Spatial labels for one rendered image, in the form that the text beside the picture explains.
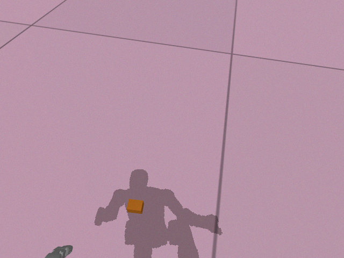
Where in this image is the left robot hand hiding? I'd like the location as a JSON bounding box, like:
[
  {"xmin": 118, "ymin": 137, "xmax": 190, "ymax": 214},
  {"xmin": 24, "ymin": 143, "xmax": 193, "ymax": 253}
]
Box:
[{"xmin": 45, "ymin": 245, "xmax": 73, "ymax": 258}]

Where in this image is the small box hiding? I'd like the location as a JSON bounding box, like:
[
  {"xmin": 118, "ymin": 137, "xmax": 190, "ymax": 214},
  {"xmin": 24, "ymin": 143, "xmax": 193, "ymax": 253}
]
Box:
[{"xmin": 127, "ymin": 199, "xmax": 144, "ymax": 214}]

